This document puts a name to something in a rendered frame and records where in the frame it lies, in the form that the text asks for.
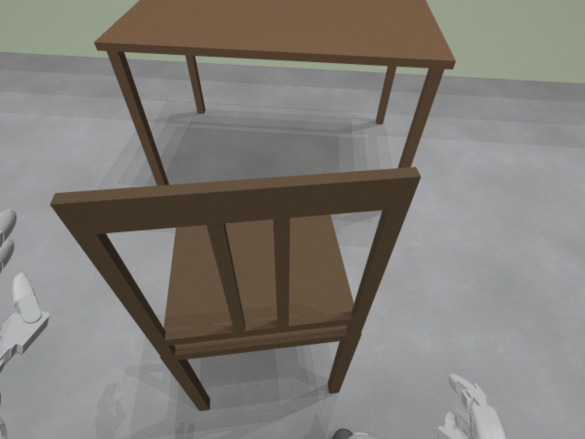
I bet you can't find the right robot hand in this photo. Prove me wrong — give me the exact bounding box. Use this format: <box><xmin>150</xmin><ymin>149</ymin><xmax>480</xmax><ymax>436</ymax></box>
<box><xmin>438</xmin><ymin>374</ymin><xmax>508</xmax><ymax>439</ymax></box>

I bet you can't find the table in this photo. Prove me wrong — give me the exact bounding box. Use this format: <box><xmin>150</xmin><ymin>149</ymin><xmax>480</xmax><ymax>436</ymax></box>
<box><xmin>94</xmin><ymin>0</ymin><xmax>456</xmax><ymax>186</ymax></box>

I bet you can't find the left robot hand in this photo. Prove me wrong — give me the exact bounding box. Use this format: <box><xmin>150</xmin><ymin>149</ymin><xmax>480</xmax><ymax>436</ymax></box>
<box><xmin>0</xmin><ymin>209</ymin><xmax>49</xmax><ymax>372</ymax></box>

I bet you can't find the chair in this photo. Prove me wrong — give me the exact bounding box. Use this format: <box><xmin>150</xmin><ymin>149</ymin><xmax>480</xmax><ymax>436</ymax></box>
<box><xmin>50</xmin><ymin>167</ymin><xmax>421</xmax><ymax>411</ymax></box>

